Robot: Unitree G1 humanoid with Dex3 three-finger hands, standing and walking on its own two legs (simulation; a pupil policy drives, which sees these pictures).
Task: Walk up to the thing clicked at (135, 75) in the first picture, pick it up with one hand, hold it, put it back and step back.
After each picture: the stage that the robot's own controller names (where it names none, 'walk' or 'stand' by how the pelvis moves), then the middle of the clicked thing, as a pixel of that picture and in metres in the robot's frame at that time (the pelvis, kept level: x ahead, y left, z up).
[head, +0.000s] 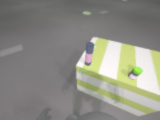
stand; (134, 73) +0.50 -0.38 -0.09
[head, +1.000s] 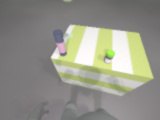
sink last; (109, 57) +0.57 -0.12 -0.05
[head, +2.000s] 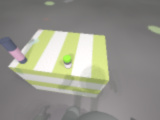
stand; (67, 62) +0.47 +0.23 -0.06
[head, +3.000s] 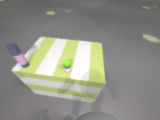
stand; (67, 66) +0.49 +0.23 -0.09
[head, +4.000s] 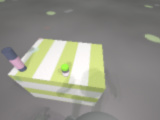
stand; (65, 70) +0.44 +0.23 -0.09
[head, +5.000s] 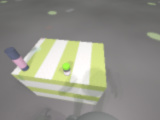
stand; (66, 69) +0.45 +0.23 -0.10
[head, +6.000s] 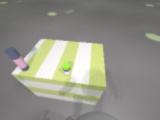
stand; (66, 69) +0.46 +0.23 -0.10
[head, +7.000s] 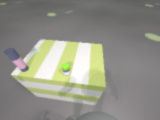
stand; (66, 69) +0.46 +0.24 -0.10
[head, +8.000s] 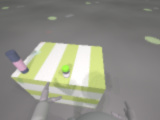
rise first; (66, 71) +0.45 +0.25 -0.09
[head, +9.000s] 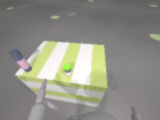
go down; (67, 70) +0.45 +0.24 -0.09
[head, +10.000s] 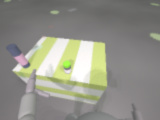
go down; (67, 67) +0.46 +0.23 -0.08
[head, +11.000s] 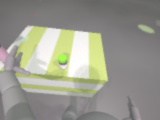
go down; (63, 62) +0.45 +0.22 -0.03
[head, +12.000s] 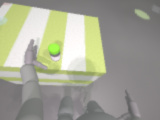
close in; (55, 52) +0.46 +0.23 +0.00
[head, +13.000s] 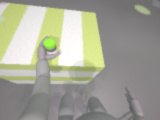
close; (51, 48) +0.49 +0.23 +0.03
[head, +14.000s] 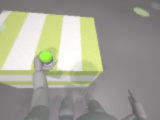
lift; (47, 60) +0.41 +0.25 +0.02
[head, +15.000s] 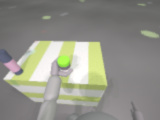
lift; (65, 66) +0.33 +0.17 +0.15
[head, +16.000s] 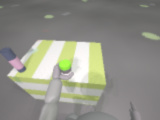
hold; (66, 69) +0.32 +0.17 +0.11
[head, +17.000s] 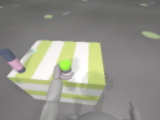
hold; (66, 70) +0.33 +0.17 +0.10
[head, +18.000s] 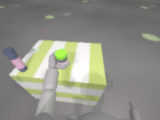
crouch; (62, 59) +0.37 +0.20 +0.16
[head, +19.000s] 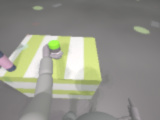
lower; (55, 50) +0.45 +0.23 +0.14
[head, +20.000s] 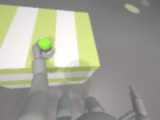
lower; (46, 48) +0.49 +0.24 +0.03
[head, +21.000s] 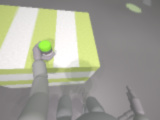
lower; (47, 50) +0.48 +0.24 +0.03
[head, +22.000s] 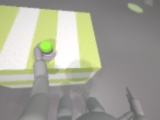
lower; (47, 50) +0.48 +0.24 +0.03
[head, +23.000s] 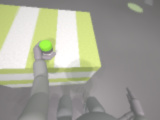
lower; (47, 50) +0.48 +0.24 +0.03
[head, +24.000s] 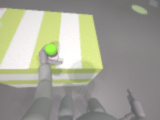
open; (52, 53) +0.46 +0.22 +0.03
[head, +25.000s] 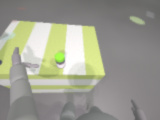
sink last; (60, 61) +0.45 +0.20 -0.01
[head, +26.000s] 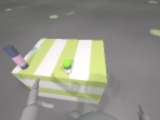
stand; (67, 67) +0.46 +0.23 -0.04
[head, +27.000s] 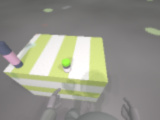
stand; (66, 65) +0.45 +0.22 -0.03
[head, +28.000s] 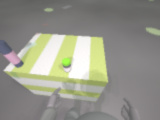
stand; (66, 65) +0.45 +0.22 -0.03
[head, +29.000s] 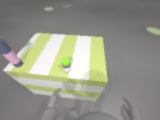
stand; (66, 65) +0.45 +0.22 -0.03
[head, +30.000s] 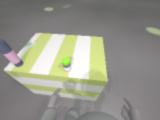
stand; (66, 64) +0.45 +0.22 -0.03
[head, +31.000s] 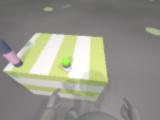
stand; (66, 65) +0.45 +0.21 -0.03
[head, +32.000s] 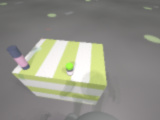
stand; (69, 69) +0.46 +0.21 -0.08
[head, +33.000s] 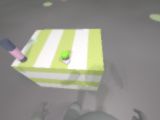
walk; (65, 57) +0.51 +0.27 -0.06
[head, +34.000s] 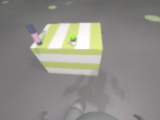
walk; (73, 40) +0.81 +0.29 -0.07
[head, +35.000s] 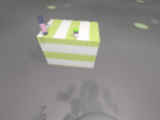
stand; (75, 32) +1.06 +0.26 -0.08
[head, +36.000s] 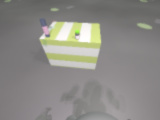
stand; (77, 34) +1.06 +0.25 -0.09
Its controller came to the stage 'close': yes
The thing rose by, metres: 0.23
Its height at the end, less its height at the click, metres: +0.00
